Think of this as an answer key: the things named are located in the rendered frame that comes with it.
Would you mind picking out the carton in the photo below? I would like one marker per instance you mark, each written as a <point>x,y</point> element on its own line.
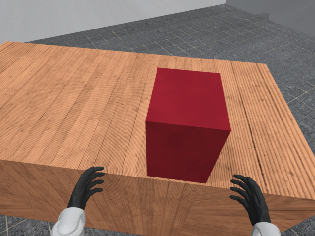
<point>187,124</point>

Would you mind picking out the robot right hand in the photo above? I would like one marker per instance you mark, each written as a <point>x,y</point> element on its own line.
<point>254,201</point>

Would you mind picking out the robot left hand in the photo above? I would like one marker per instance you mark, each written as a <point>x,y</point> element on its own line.
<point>81,191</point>

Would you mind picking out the right robot forearm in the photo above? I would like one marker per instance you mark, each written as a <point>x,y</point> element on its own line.
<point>265,229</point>

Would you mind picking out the left robot forearm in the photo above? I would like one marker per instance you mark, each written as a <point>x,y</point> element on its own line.
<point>71,222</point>

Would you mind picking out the pedestal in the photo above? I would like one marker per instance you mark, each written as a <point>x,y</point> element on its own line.
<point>66,109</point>

